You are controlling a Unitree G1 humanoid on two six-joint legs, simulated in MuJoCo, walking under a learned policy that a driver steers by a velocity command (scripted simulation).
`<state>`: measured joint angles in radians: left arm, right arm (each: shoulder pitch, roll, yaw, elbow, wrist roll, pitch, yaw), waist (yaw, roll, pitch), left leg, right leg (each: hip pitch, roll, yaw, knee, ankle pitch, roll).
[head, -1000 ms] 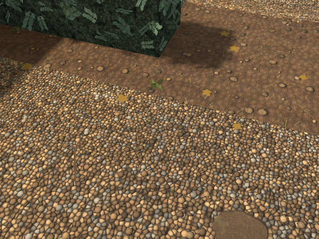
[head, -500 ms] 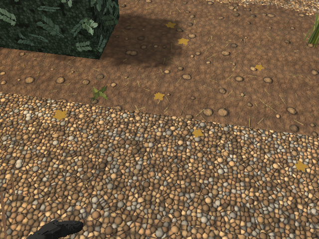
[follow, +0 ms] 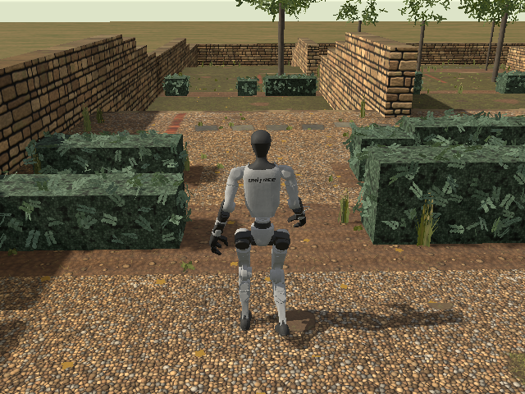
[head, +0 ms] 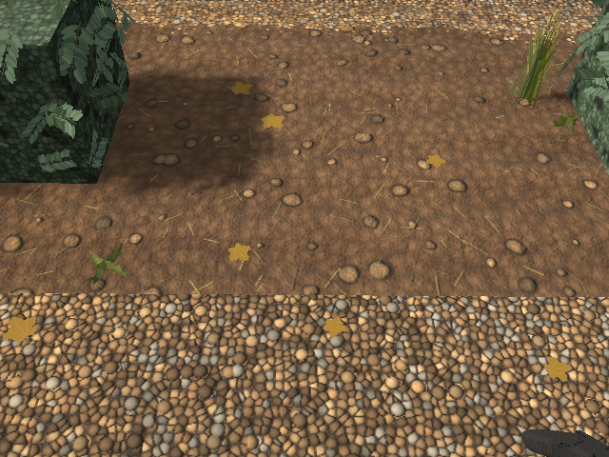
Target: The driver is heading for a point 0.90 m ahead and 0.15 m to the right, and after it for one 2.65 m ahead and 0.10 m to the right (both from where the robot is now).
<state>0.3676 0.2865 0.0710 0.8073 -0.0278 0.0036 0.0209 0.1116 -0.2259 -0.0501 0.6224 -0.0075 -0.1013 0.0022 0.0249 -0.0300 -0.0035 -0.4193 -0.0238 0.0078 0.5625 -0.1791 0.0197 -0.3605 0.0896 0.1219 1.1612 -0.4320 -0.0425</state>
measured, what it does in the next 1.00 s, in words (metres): goes down, turning right: right foot, then left foot 0.18 m lower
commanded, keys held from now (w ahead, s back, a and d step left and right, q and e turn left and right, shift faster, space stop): w+e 0.58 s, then w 0.14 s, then w+q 0.28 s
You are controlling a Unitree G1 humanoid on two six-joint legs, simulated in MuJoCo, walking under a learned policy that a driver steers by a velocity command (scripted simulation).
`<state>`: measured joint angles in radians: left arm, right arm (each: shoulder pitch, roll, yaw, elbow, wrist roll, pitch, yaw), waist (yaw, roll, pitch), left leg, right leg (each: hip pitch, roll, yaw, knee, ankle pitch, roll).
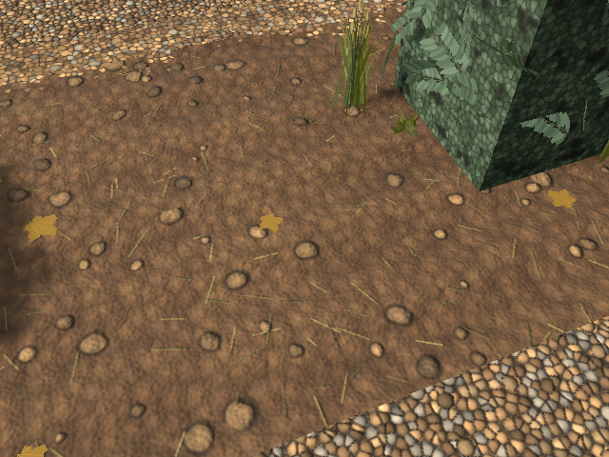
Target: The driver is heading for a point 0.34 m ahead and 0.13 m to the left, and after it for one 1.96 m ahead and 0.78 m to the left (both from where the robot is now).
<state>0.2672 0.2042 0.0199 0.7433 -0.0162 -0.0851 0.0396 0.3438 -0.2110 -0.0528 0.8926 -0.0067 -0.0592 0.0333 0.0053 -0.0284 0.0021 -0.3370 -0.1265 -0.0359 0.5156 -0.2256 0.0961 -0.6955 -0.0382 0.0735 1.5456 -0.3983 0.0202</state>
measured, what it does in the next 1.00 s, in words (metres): walks ahead, turning left: right foot, then left foot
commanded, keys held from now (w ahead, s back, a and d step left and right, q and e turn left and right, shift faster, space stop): w+q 1.00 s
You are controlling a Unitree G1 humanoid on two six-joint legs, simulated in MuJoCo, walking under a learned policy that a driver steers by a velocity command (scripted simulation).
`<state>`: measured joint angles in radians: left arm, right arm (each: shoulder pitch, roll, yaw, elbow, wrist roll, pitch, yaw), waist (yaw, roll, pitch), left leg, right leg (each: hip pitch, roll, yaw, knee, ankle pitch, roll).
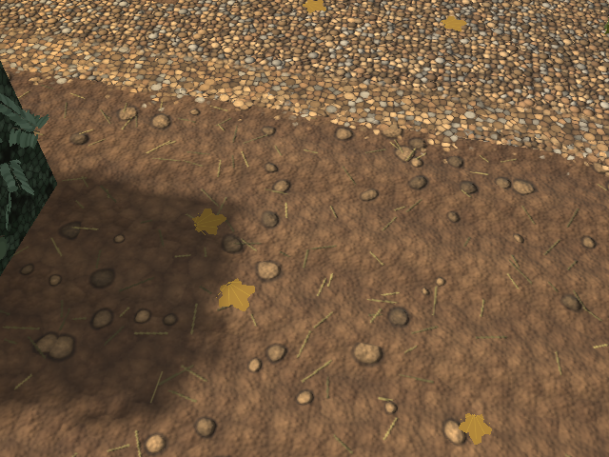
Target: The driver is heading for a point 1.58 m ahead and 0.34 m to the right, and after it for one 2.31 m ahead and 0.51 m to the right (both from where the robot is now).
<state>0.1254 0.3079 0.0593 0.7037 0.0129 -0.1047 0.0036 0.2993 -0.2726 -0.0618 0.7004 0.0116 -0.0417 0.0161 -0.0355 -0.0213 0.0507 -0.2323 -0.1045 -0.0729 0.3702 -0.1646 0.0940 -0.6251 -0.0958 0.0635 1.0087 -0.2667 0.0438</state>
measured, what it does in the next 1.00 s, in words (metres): walks ahead: right foot, then left foot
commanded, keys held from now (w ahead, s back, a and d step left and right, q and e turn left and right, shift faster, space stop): w+q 0.02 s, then w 0.70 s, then w+e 0.28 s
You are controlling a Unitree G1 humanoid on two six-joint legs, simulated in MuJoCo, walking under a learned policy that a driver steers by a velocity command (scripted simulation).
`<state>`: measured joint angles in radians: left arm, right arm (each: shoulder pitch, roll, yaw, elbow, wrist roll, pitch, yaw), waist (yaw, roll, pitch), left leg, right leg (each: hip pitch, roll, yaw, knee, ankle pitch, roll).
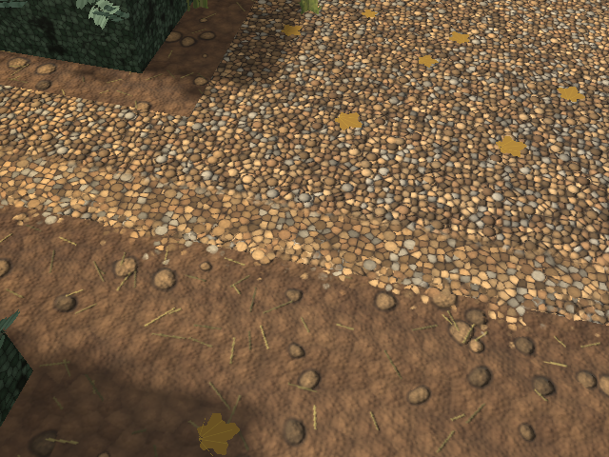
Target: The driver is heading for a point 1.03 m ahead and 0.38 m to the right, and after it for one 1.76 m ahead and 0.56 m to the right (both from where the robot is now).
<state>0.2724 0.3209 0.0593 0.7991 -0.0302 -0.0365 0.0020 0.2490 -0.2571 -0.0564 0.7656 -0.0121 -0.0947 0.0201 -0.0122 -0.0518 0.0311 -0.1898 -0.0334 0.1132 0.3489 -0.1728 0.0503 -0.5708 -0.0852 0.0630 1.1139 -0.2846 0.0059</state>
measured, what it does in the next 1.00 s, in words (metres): walks ahead, turning right: right foot, then left foot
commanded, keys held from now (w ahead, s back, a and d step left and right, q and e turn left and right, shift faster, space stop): w+e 0.90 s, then w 0.10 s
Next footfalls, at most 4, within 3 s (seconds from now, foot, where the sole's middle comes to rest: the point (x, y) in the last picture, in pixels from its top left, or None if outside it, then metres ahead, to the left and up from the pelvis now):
0.32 right None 0.32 -0.17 -0.78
0.82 left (337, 384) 0.65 -0.07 -0.78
1.32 right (490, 360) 0.71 -0.44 -0.78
1.84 left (446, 241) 1.08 -0.40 -0.78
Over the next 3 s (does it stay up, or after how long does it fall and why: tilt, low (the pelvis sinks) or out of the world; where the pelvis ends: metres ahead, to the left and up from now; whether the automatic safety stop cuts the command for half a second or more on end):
stays up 0.99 -0.44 0.00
